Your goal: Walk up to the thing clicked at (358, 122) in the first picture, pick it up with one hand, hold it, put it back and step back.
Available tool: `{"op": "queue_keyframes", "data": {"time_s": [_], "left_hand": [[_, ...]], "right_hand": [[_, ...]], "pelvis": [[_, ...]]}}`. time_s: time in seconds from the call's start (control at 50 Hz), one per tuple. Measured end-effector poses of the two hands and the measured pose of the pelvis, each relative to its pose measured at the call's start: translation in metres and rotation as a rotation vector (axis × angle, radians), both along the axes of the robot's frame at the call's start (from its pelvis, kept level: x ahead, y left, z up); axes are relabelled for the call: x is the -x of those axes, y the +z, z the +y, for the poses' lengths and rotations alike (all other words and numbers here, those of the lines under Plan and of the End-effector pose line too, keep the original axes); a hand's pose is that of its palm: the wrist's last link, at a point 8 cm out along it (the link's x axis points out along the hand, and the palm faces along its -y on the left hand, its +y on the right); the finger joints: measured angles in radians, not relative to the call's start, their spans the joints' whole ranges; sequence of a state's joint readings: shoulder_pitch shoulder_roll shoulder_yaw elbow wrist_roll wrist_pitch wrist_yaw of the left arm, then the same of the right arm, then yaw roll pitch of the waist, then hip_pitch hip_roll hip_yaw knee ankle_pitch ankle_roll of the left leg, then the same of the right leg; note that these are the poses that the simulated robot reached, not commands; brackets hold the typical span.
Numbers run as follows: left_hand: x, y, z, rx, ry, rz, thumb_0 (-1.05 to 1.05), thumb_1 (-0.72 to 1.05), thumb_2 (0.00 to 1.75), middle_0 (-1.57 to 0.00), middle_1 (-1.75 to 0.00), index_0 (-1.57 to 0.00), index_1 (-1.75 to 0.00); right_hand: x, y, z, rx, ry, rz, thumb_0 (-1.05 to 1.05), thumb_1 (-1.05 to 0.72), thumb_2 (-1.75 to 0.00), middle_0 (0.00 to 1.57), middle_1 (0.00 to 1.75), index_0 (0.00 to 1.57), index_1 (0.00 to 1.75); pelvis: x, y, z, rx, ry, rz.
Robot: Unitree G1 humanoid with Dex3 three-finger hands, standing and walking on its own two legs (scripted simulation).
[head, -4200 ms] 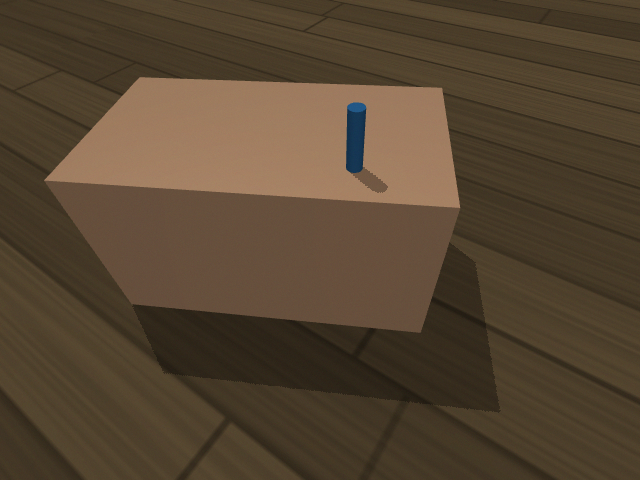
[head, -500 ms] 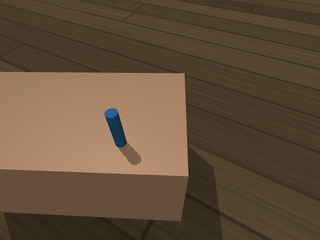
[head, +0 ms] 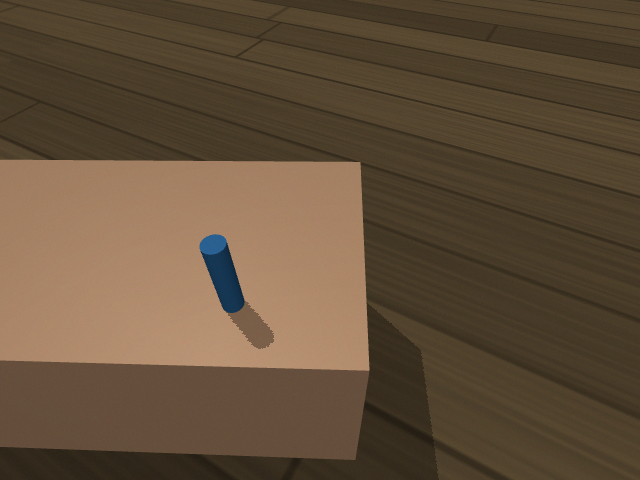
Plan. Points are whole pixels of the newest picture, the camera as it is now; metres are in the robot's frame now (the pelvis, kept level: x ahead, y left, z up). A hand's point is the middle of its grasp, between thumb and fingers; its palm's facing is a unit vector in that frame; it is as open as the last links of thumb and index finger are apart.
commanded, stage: stand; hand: left
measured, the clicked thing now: (224, 276) +0.47 +0.22 -0.09
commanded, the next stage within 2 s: go down in 1.78 s
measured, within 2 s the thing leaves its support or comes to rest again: neither
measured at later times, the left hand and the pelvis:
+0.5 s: hand out of the picture +0.08 +0.25 -0.16, palm faces -0.02 -0.94 -0.34, open 7.4 cm; pelvis +0.01 -0.01 +0.00, yaw +0 degrees
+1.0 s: hand out of the picture +0.08 +0.25 -0.16, palm faces -0.03 -0.94 -0.34, open 7.4 cm; pelvis +0.01 -0.01 +0.00, yaw -1 degrees
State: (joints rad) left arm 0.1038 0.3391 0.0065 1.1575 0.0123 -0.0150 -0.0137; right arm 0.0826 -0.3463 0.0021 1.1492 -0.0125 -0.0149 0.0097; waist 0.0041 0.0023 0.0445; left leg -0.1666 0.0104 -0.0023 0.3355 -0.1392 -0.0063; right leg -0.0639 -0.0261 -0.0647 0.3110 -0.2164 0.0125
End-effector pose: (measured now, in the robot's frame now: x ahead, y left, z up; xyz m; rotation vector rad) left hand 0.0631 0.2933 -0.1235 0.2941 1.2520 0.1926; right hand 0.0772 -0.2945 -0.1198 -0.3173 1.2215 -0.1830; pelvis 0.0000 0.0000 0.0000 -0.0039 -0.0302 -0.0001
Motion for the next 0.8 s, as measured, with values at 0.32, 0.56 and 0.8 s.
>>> {"op": "queue_keyframes", "data": {"time_s": [0.32,0.56,0.8], "left_hand": [[-0.008,0.005,0.001,-0.018,-0.008,-0.010,0.01,0.91,0.90,-0.20,-0.30,-0.20,-0.30],[-0.012,0.004,-0.002,-0.017,-0.013,-0.011,0.01,0.90,0.90,-0.20,-0.30,-0.20,-0.30],[-0.014,0.004,-0.003,-0.013,-0.017,-0.012,0.01,0.90,0.90,-0.20,-0.30,-0.20,-0.30]], "right_hand": [[-0.003,-0.001,-0.004,-0.002,-0.002,-0.002,0.01,-0.91,-0.89,0.21,0.30,0.20,0.30],[0.001,-0.001,-0.007,0.002,-0.005,0.016,0.01,-0.91,-0.89,0.21,0.30,0.20,0.30],[0.001,0.000,-0.008,0.005,-0.006,0.017,0.01,-0.91,-0.89,0.21,0.30,0.20,0.30]], "pelvis": [[-0.004,0.000,-0.004,-0.001,-0.005,-0.002],[-0.006,0.001,-0.005,0.000,-0.008,0.000],[-0.007,0.001,-0.006,-0.001,-0.008,0.001]]}}
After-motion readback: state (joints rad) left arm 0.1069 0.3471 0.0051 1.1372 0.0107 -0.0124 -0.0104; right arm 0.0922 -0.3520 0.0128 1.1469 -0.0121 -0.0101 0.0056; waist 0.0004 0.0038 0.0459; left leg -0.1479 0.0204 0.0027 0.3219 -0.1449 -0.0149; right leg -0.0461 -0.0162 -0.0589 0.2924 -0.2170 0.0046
